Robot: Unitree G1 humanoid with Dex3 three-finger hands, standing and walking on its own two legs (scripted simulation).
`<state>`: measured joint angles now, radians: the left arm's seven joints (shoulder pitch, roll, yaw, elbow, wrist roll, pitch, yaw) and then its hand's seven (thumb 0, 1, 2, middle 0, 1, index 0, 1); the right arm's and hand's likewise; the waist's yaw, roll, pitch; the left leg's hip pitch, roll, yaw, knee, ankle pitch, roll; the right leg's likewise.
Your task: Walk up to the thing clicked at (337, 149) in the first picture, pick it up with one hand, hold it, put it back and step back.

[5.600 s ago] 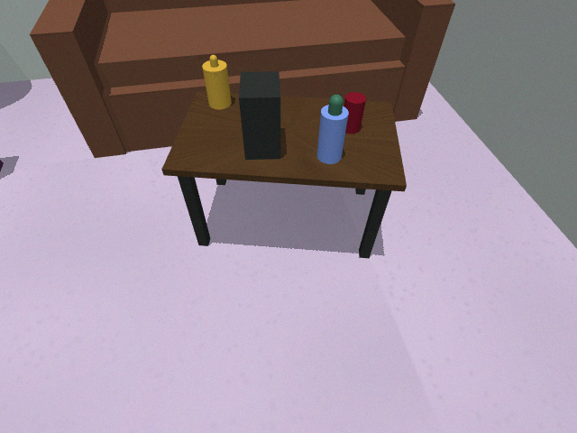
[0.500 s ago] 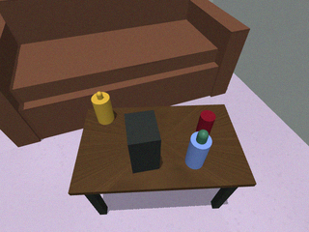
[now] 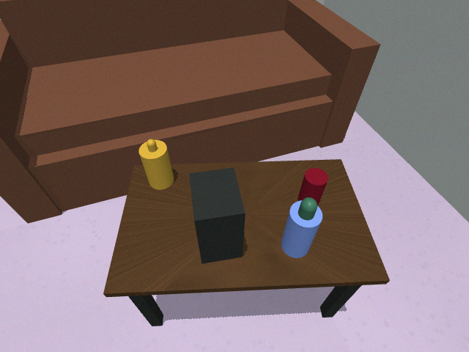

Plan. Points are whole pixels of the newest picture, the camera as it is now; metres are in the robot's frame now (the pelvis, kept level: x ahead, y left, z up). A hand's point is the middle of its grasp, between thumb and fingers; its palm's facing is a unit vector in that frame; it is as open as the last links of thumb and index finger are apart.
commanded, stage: stand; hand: right
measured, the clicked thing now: (301, 225) +0.47 -0.18 -0.21
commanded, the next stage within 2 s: go down in 0.78 s
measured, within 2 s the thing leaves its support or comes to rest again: neither
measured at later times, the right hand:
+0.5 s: hand out of the picture +0.07 -0.25 -0.16, palm faces -0.03 +0.94 -0.34, open 7.4 cm
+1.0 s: hand out of the picture +0.12 -0.24 -0.15, palm faces +0.03 +0.95 -0.32, open 8.4 cm
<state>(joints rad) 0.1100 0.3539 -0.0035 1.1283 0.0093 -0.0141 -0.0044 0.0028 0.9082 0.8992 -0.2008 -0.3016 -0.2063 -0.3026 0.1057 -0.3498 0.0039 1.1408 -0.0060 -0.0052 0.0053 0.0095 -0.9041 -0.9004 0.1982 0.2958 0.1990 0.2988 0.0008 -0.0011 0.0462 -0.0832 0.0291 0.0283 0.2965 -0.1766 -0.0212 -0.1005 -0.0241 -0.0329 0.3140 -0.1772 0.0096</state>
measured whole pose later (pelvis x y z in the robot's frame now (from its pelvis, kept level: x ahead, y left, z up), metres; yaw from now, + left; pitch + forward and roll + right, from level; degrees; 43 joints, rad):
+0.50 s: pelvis +0.00 +0.00 +0.00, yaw +0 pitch -2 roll +0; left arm 0.12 0.35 0.00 1.13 0.01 -0.01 0.00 0.00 0.91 0.90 -0.20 -0.30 -0.21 -0.30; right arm 0.11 -0.35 0.00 1.14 -0.01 -0.01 0.00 0.01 -0.90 -0.90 0.20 0.30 0.20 0.30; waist 0.00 0.00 0.05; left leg -0.08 0.03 0.03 0.30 -0.18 -0.02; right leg -0.10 -0.03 -0.03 0.32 -0.18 0.01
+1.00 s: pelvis -0.01 +0.00 -0.01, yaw +0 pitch +0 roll +0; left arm 0.09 0.33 0.03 0.96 -0.06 -0.08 0.02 0.01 0.80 0.79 -0.14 -0.22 -0.14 -0.22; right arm 0.07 -0.33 -0.01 0.99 0.05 -0.01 -0.01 0.01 -0.80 -0.80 0.14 0.21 0.14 0.22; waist 0.00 -0.01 0.08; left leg -0.20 0.03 0.03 0.42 -0.22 -0.02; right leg -0.22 -0.03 -0.03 0.44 -0.22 0.01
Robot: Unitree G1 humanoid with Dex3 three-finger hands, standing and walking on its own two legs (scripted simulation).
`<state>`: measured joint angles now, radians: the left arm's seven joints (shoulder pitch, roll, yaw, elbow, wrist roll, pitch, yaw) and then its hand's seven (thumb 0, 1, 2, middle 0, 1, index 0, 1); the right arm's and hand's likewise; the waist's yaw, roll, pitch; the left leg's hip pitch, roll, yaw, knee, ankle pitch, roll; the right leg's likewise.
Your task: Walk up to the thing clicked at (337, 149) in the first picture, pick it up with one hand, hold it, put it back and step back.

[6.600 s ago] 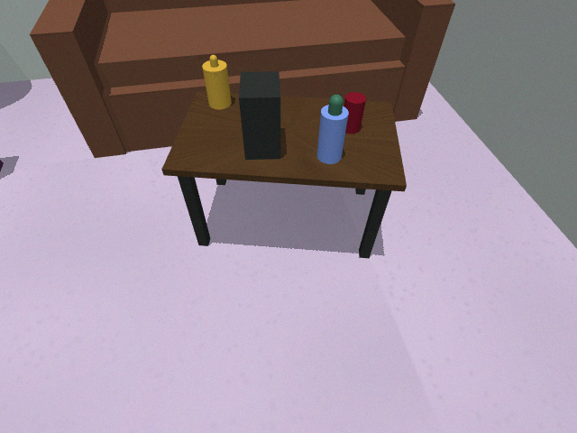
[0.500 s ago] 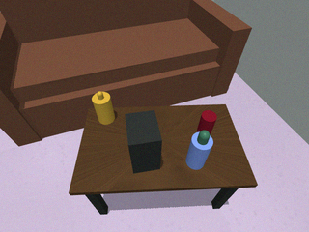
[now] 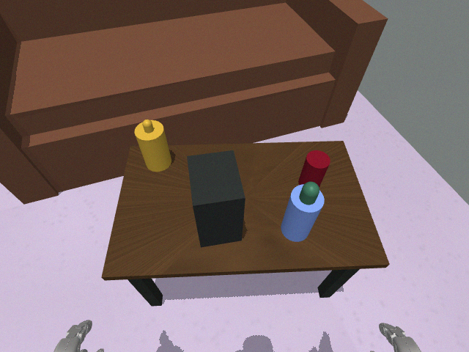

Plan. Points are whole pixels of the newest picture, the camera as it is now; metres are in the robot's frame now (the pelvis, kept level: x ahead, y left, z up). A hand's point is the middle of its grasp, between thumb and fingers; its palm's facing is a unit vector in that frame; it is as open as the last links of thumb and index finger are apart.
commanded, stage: go down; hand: right
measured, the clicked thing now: (302, 209) +0.48 -0.18 -0.20
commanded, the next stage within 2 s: none
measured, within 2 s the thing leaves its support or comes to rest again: neither
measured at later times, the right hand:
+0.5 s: hand (380, 342) +0.16 -0.26 -0.14, palm faces +0.07 +0.94 -0.32, open 16.9 cm
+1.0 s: hand (387, 335) +0.17 -0.27 -0.13, palm faces +0.09 +0.95 -0.31, open 17.3 cm
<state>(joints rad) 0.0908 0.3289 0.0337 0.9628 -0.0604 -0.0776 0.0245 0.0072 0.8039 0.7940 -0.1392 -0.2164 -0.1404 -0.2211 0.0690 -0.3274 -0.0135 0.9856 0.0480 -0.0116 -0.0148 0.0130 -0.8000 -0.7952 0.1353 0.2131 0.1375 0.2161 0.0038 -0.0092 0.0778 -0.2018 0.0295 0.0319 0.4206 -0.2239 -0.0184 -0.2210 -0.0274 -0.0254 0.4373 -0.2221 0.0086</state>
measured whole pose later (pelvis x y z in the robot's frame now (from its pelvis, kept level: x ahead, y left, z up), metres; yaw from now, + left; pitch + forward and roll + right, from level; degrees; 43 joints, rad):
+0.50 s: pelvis +0.01 +0.00 -0.02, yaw -1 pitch +7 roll +1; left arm 0.23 0.28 0.10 0.61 -0.01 -0.12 0.07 -0.01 -0.45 0.07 -0.07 -0.06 -0.06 -0.07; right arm 0.16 -0.36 -0.16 0.60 -0.01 0.26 0.08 0.00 0.40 -0.07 0.05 0.05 0.05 0.05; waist 0.02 -0.02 -0.04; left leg -0.45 0.02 0.05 0.68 -0.36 -0.01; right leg -0.49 -0.04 0.00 0.72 -0.36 0.02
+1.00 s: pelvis +0.02 +0.00 -0.04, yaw -1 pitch +10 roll +2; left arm 0.34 0.26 0.08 0.41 -0.02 -0.10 0.10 -0.01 -0.54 0.06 -0.06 -0.06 -0.06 -0.07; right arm 0.30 -0.38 -0.19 0.29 0.02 0.40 0.11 0.00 0.49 -0.05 0.04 0.05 0.05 0.05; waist 0.01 -0.02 -0.10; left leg -0.54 0.02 0.06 0.82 -0.44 -0.02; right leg -0.59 -0.04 0.02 0.87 -0.45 0.01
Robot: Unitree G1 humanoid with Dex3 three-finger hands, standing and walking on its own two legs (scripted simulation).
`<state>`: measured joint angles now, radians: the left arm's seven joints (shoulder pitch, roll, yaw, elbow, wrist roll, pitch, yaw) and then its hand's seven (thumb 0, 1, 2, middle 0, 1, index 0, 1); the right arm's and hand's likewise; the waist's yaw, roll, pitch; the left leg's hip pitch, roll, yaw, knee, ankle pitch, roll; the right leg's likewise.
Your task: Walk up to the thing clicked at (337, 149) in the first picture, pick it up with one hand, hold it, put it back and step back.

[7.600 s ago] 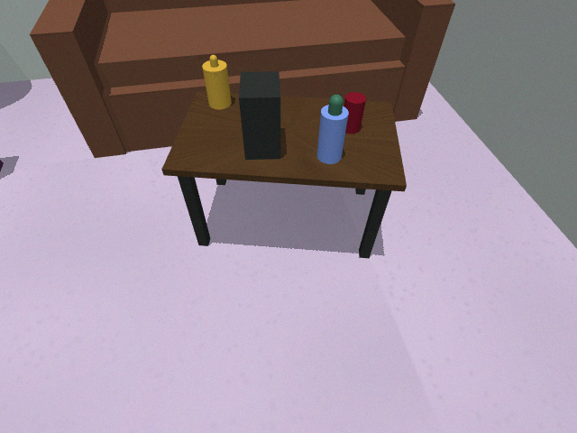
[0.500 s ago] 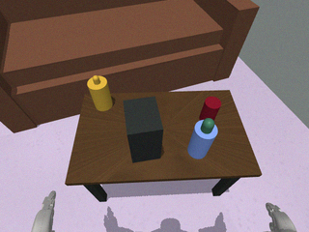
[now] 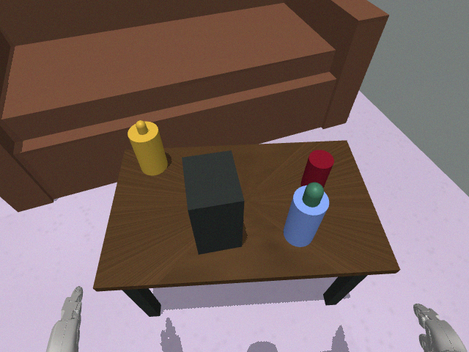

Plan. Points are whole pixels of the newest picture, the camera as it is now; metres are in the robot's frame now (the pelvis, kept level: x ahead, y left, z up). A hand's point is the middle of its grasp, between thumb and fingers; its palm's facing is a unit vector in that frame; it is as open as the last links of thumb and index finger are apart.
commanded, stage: go down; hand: right
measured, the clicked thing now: (306, 212) +0.46 -0.17 -0.16
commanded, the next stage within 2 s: approach in 1.88 s
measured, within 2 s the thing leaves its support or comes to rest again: neither
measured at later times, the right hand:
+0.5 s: hand (421, 338) +0.17 -0.29 -0.05, palm faces +0.13 +0.94 -0.31, open 17.3 cm
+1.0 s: hand (450, 243) +0.29 -0.33 +0.04, palm faces +0.18 +0.97 -0.16, open 17.4 cm
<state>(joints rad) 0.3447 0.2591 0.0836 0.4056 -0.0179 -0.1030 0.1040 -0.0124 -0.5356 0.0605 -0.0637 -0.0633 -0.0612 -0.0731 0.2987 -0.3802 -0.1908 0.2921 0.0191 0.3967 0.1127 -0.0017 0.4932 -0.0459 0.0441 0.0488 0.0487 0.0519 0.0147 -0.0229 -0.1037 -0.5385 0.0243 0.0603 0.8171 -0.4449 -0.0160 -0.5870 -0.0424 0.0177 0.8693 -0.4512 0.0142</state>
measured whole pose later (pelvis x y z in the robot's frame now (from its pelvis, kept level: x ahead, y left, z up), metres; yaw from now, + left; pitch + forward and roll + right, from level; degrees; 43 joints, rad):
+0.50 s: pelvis -0.01 +0.00 -0.01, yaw -1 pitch +9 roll +2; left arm 0.40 0.25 0.04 0.30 -0.02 -0.12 0.14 -0.01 -0.53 0.06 -0.06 -0.06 -0.06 -0.07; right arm 0.29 -0.43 -0.27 0.17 0.06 0.42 0.16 0.00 0.49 -0.05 0.04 0.05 0.05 0.05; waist 0.01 -0.02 -0.12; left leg -0.57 0.03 0.07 0.88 -0.46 -0.01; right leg -0.63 -0.04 0.03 0.93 -0.46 0.02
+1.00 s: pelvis -0.02 +0.00 +0.00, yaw +1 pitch +8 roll +2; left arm 0.32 0.27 0.01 0.48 -0.02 -0.18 0.15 -0.01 -0.53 0.06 -0.06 -0.06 -0.06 -0.06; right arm -0.20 -0.60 -0.47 0.64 0.12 0.20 0.38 -0.01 0.53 -0.03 0.05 0.04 0.05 0.05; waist 0.03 -0.01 -0.07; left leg -0.53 0.02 0.05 0.79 -0.39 -0.01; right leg -0.57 -0.05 0.01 0.84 -0.40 0.01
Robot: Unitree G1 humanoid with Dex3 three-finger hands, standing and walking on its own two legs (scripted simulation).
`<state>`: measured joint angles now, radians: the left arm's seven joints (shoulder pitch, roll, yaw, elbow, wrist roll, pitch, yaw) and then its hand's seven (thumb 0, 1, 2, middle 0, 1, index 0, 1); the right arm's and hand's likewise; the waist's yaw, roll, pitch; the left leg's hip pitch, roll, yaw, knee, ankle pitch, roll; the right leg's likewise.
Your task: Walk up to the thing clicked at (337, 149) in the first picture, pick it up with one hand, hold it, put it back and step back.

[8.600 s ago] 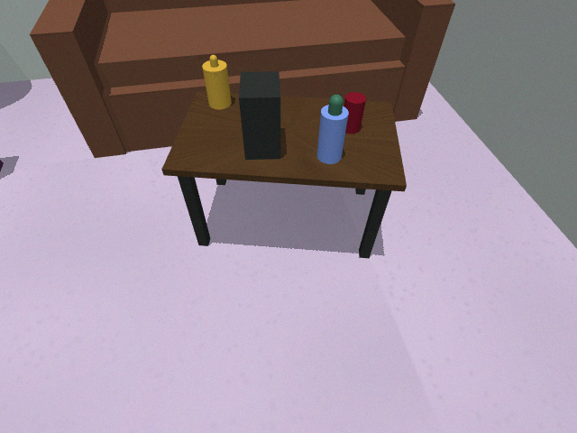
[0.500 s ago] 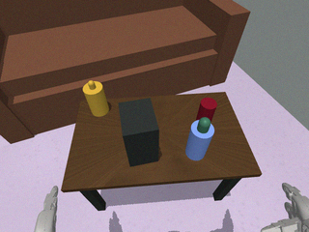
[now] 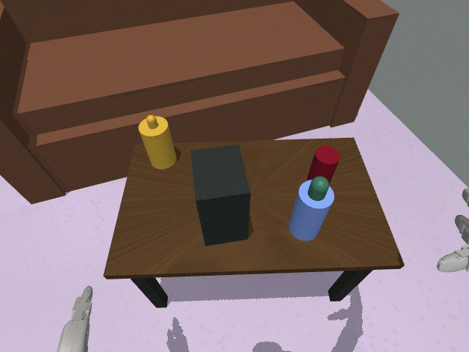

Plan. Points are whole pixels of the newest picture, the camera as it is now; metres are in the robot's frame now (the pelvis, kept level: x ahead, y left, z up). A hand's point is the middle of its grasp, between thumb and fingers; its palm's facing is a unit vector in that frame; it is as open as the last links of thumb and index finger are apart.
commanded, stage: go down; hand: right
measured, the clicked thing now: (311, 206) +0.48 -0.17 -0.16
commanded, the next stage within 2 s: approach in 0.88 s
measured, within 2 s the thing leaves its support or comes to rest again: neither
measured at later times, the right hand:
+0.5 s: hand (467, 195) +0.35 -0.36 +0.08, palm faces +0.20 +0.98 -0.09, open 17.5 cm
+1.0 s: hand out of the picture +0.38 -0.37 +0.10, palm faces +0.20 +0.98 -0.06, open 17.6 cm
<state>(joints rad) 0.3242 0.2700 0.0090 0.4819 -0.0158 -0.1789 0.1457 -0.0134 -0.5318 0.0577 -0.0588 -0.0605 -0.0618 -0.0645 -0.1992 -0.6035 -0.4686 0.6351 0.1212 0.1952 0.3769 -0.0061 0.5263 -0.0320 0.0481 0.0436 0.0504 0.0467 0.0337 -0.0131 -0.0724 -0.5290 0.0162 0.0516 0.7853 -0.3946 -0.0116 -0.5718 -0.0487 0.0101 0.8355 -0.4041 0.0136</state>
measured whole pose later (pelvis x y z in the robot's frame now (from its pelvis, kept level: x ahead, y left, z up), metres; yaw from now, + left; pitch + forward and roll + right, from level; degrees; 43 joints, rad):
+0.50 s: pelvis +0.01 +0.00 +0.01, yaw +0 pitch +10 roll +2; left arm 0.27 0.26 -0.02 0.55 0.00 -0.18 0.15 -0.01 -0.52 0.05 -0.05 -0.06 -0.06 -0.05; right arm -0.41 -0.72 -0.54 0.95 0.15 -0.03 0.48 -0.01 0.54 -0.02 0.06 0.04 0.05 0.04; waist 0.05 0.00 -0.08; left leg -0.52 0.01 0.05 0.72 -0.37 -0.01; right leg -0.57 -0.05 0.01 0.78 -0.38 0.01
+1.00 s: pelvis +0.00 +0.00 +0.01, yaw +0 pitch +11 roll +2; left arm 0.26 0.27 -0.03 0.55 0.00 -0.18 0.15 -0.01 -0.51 0.05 -0.05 -0.06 -0.06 -0.05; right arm -0.52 -0.78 -0.57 1.05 0.15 -0.09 0.51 -0.01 0.58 -0.03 0.04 0.05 0.05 0.05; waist 0.07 0.01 -0.09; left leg -0.55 0.01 0.06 0.72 -0.36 -0.01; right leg -0.61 -0.06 0.02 0.80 -0.38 0.01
